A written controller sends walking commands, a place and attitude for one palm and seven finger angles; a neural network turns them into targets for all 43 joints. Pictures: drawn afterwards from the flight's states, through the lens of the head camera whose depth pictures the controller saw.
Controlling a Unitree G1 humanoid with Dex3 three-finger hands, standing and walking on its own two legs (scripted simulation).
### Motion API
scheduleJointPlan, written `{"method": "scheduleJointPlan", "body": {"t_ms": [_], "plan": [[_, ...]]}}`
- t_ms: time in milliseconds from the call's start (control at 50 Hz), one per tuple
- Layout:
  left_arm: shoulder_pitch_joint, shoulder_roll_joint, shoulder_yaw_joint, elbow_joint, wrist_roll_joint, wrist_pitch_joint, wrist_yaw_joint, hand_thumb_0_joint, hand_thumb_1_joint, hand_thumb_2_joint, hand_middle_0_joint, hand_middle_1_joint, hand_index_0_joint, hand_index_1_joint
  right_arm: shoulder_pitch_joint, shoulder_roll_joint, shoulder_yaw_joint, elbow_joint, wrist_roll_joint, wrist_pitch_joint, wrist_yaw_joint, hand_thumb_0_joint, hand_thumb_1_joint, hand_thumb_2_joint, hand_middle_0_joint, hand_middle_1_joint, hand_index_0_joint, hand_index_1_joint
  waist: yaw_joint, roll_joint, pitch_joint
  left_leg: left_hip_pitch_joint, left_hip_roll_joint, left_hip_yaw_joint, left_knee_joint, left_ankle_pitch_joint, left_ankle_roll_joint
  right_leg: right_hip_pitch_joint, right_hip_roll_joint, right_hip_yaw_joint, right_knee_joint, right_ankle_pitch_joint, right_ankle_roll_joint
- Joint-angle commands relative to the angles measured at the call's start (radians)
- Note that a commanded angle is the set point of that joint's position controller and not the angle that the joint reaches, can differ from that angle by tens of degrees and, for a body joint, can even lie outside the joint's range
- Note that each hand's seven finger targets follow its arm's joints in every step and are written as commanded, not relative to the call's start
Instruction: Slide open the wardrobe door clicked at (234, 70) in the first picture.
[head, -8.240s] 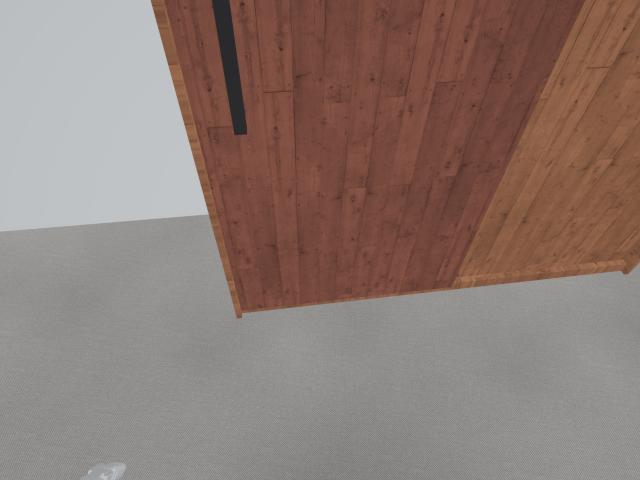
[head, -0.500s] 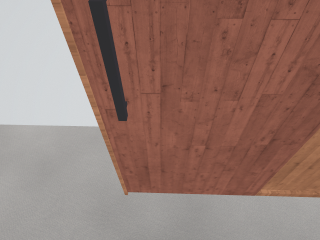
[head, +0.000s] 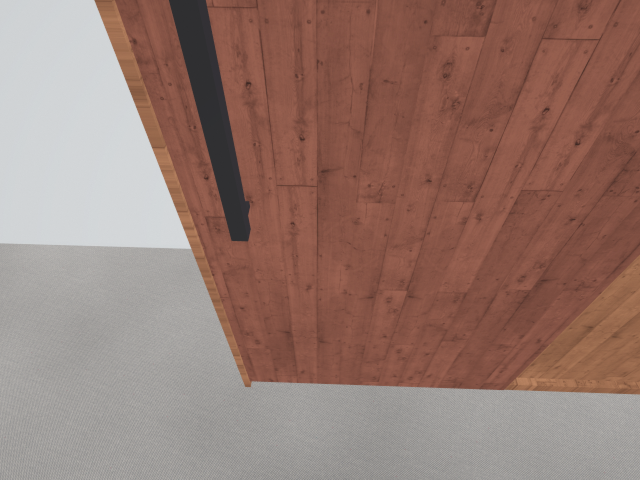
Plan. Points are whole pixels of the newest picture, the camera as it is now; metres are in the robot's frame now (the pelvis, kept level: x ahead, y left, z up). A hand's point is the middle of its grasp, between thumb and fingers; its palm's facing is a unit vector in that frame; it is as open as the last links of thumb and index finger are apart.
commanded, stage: look again from close up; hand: left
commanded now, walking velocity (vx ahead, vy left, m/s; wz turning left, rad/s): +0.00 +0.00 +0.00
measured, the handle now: (224, 134) +0.47 +0.15 +0.19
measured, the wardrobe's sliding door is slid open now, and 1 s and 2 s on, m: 0.00 0.00 0.00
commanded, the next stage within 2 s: raise the hand with hooked fingers in 0.32 s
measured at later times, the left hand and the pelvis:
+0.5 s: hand out of the picture +0.04 +0.19 -0.15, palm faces +0.16 -0.96 -0.24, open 7.2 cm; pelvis +0.00 +0.00 +0.00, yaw +0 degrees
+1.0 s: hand (137, 441) +0.16 +0.21 +0.02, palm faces +0.17 -0.98 -0.06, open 9.5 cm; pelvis -0.01 +0.00 -0.05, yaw +5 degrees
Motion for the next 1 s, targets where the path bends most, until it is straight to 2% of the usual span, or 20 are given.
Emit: {"method": "scheduleJointPlan", "body": {"t_ms": [0, 380, 400, 420, 440, 460, 480, 500, 520, 540, 580, 620, 640, 660, 700, 740, 820, 900, 940, 980], "plan": [[0.069, 0.089, 0.018, -0.026, -0.003, -0.01, 0.003, 0.0, 0.9, 0.9, -0.2, -0.3, -0.2, -0.3, 0.076, -0.079, -0.012, -0.012, 0.003, -0.014, -0.01, 0.0, -0.9, -0.9, 0.2, 0.3, 0.2, 0.3, 0.004, -0.006, 0.036, -0.066, 0.094, -0.104, -0.088, 0.047, 0.01, 0.004, -0.094, 0.118, -0.091, 0.05, -0.023], [0.067, 0.088, 0.021, -0.026, -0.001, -0.009, 0.002, 0.0, 0.9, 0.9, -0.2, -0.3, -0.2, -0.3, 0.082, -0.078, -0.014, -0.008, 0.003, -0.016, -0.012, 0.0, -0.9, -0.9, 0.2, 0.3, 0.2, 0.3, 0.004, -0.01, 0.03, -0.059, 0.099, -0.105, -0.093, 0.066, 0.01, 0.013, -0.091, 0.113, -0.086, 0.071, -0.023], [0.137, 0.131, 0.016, 0.011, 0.008, -0.017, 0.038, 0.0, 0.9, 0.9, -0.2, -0.3, -0.2, -0.3, -0.052, -0.14, -0.026, -0.08, 0.017, -0.02, 0.0, 0.0, -0.9, -0.9, 0.2, 0.3, 0.2, 0.3, 0.044, -0.04, 0.026, -0.124, 0.116, -0.064, 0.114, 0.073, -0.016, 0.007, -0.146, 0.154, -0.057, 0.392, -0.001], [-0.634, 0.318, 0.069, -1.521, -0.209, -0.237, 0.021, 0.0, 0.877, 0.89, -0.202, -0.315, -0.202, -0.315, -0.033, -0.323, -0.028, -0.454, 0.057, -0.166, -0.05, 0.0, -0.9, -0.9, 0.2, 0.3, 0.2, 0.3, -0.094, 0.136, -0.474, 0.099, -0.011, -0.098, -0.006, 0.135, 0.012, 0.131, -0.037, 0.11, 0.007, 0.226, -0.006], [-0.521, 0.424, 0.177, -1.503, -0.166, -0.221, 0.09, 0.0, 0.853, 0.88, -0.203, -0.33, -0.203, -0.33, -0.151, -0.229, 0.007, -0.408, 0.072, -0.237, -0.084, 0.0, -0.9, -0.9, 0.2, 0.3, 0.2, 0.3, -0.031, 0.233, -0.383, 0.081, 0.003, -0.062, 0.012, 0.107, 0.006, 0.087, -0.005, 0.12, 0.043, 0.095, -0.012], [-0.027, 0.113, -0.006, -1.222, -0.134, -0.077, 0.103, 0.0, 0.83, 0.87, -0.205, -0.345, -0.205, -0.345, -0.108, -0.194, -0.01, -0.445, 0.065, -0.288, -0.073, 0.0, -0.9, -0.9, 0.2, 0.3, 0.2, 0.3, -0.02, 0.187, -0.29, -0.022, 0.018, -0.093, -0.022, 0.085, 0.009, 0.026, 0.0, 0.042, 0.062, 0.007, -0.021], [0.064, -0.027, -0.077, -1.116, -0.167, -0.007, 0.102, 0.0, 0.807, 0.86, -0.207, -0.36, -0.207, -0.36, -0.095, -0.198, -0.009, -0.395, 0.088, -0.307, -0.074, 0.0, -0.9, -0.9, 0.2, 0.3, 0.2, 0.3, -0.032, 0.046, -0.148, -0.097, 0.02, -0.112, -0.009, 0.004, 0.003, -0.052, 0.002, 0.012, 0.035, -0.032, -0.001], [-0.021, -0.016, -0.101, -1.261, -0.2, -0.052, 0.086, 0.0, 0.783, 0.85, -0.208, -0.375, -0.208, -0.375, -0.112, -0.242, -0.019, -0.453, 0.094, -0.331, -0.079, 0.0, -0.9, -0.9, 0.2, 0.3, 0.2, 0.3, -0.05, -0.014, -0.05, -0.132, 0.018, -0.138, 0.008, -0.073, 0.009, -0.106, -0.002, 0.013, 0.02, -0.105, 0.014], [-0.024, 0.042, -0.053, -1.291, -0.193, -0.105, 0.078, 0.0, 0.76, 0.84, -0.21, -0.39, -0.21, -0.39, -0.108, -0.266, -0.037, -0.469, 0.079, -0.354, -0.079, 0.0, -0.9, -0.9, 0.2, 0.3, 0.2, 0.3, -0.061, -0.063, -0.054, -0.161, 0.002, -0.14, 0.048, -0.117, 0.01, -0.157, -0.002, 0.02, 0.011, -0.19, 0.017], [0.004, 0.034, -0.045, -1.275, -0.185, -0.15, 0.065, 0.0, 0.737, 0.83, -0.212, -0.405, -0.212, -0.405, -0.107, -0.262, -0.044, -0.505, 0.067, -0.367, -0.073, 0.0, -0.9, -0.9, 0.2, 0.3, 0.2, 0.3, -0.062, -0.102, -0.028, -0.189, -0.01, -0.136, 0.09, -0.124, 0.006, -0.197, -0.007, 0.014, 0.025, -0.231, 0.015], [0.189, -0.023, -0.021, -1.125, -0.201, -0.259, -0.007, 0.0, 0.69, 0.81, -0.215, -0.435, -0.215, -0.435, -0.121, -0.253, -0.065, -0.552, 0.042, -0.372, -0.047, 0.0, -0.9, -0.9, 0.2, 0.3, 0.2, 0.3, -0.004, -0.235, -0.009, -0.313, -0.019, -0.127, 0.16, -0.139, -0.013, -0.274, 0.005, -0.003, 0.088, -0.309, 0.01], [0.351, -0.005, 0.051, -1.026, -0.24, -0.4, -0.127, 0.0, 0.643, 0.79, -0.218, -0.465, -0.218, -0.465, -0.148, -0.257, -0.083, -0.599, 0.033, -0.352, -0.007, 0.0, -0.9, -0.9, 0.2, 0.3, 0.2, 0.3, 0.036, -0.297, -0.023, -0.429, -0.027, -0.109, 0.245, -0.131, -0.028, -0.295, 0.004, 0.011, 0.155, -0.308, 0.004], [0.406, 0.079, 0.164, -0.962, -0.249, -0.458, -0.193, 0.0, 0.62, 0.78, -0.22, -0.48, -0.22, -0.48, -0.154, -0.273, -0.102, -0.622, 0.033, -0.325, 0.017, 0.0, -0.9, -0.9, 0.2, 0.3, 0.2, 0.3, 0.062, -0.215, -0.043, -0.434, -0.037, -0.098, 0.277, -0.087, -0.04, -0.257, 0.003, 0.025, 0.194, -0.233, -0.014], [0.41, 0.111, 0.194, -0.994, -0.251, -0.514, -0.253, 0.0, 0.597, 0.77, -0.222, -0.495, -0.222, -0.495, -0.177, -0.273, -0.106, -0.667, 0.028, -0.304, 0.033, 0.0, -0.9, -0.9, 0.2, 0.3, 0.2, 0.3, 0.06, -0.172, -0.085, -0.45, -0.046, -0.086, 0.312, -0.048, -0.038, -0.224, -0.005, 0.028, 0.238, -0.138, -0.02], [0.406, 0.173, 0.248, -1.076, -0.239, -0.493, -0.285, 0.0, 0.55, 0.75, -0.225, -0.525, -0.225, -0.525, -0.214, -0.261, -0.108, -0.735, 0.043, -0.263, 0.031, 0.0, -0.9, -0.9, 0.2, 0.3, 0.2, 0.3, 0.095, -0.111, -0.166, -0.495, -0.055, -0.054, 0.338, -0.005, -0.015, -0.185, -0.014, 0.054, 0.285, -0.02, -0.014], [0.321, 0.205, 0.27, -1.229, -0.257, -0.436, -0.272, 0.0, 0.503, 0.73, -0.228, -0.555, -0.228, -0.555, -0.214, -0.252, -0.101, -0.78, 0.046, -0.222, 0.02, 0.0, -0.9, -0.9, 0.2, 0.3, 0.2, 0.3, 0.099, 0.025, -0.209, -0.467, -0.052, -0.056, 0.33, 0.005, -0.011, -0.182, -0.005, 0.052, 0.302, -0.012, -0.016], [0.129, 0.198, 0.249, -1.539, -0.262, -0.466, -0.2, 0.0, 0.41, 0.69, -0.235, -0.615, -0.235, -0.615, -0.143, -0.223, -0.081, -0.802, 0.042, -0.217, -0.004, 0.0, -0.9, -0.9, 0.2, 0.3, 0.2, 0.3, 0.025, 0.113, -0.302, -0.366, -0.024, -0.089, 0.366, 0.095, 0.003, -0.219, 0.015, 0.048, 0.316, 0.098, -0.005], [-0.035, 0.172, 0.137, -1.575, -0.27, -0.534, -0.251, 0.0, 0.317, 0.65, -0.242, -0.675, -0.242, -0.675, -0.105, -0.246, -0.053, -0.747, 0.044, -0.261, -0.021, 0.0, -0.9, -0.9, 0.2, 0.3, 0.2, 0.3, -0.068, 0.101, -0.249, -0.34, -0.007, -0.139, 0.392, 0.011, 0.011, -0.327, 0.029, 0.044, 0.291, -0.012, 0.002], [-0.071, 0.194, 0.13, -1.493, -0.277, -0.5, -0.311, 0.0, 0.27, 0.63, -0.245, -0.705, -0.245, -0.705, -0.107, -0.262, -0.041, -0.723, 0.055, -0.28, -0.035, 0.0, -0.9, -0.9, 0.2, 0.3, 0.2, 0.3, -0.083, 0.074, -0.199, -0.354, -0.003, -0.153, 0.377, -0.047, 0.014, -0.331, 0.028, 0.051, 0.258, -0.075, 0.002], [-0.049, 0.237, 0.176, -1.434, -0.29, -0.423, -0.357, 0.0, 0.223, 0.61, -0.248, -0.735, -0.248, -0.735, -0.12, -0.268, -0.038, -0.723, 0.067, -0.292, -0.047, 0.0, -0.9, -0.9, 0.2, 0.3, 0.2, 0.3, -0.055, 0.036, -0.238, -0.361, -0.006, -0.156, 0.348, -0.074, 0.013, -0.273, 0.019, 0.062, 0.222, -0.115, 0.006]]}}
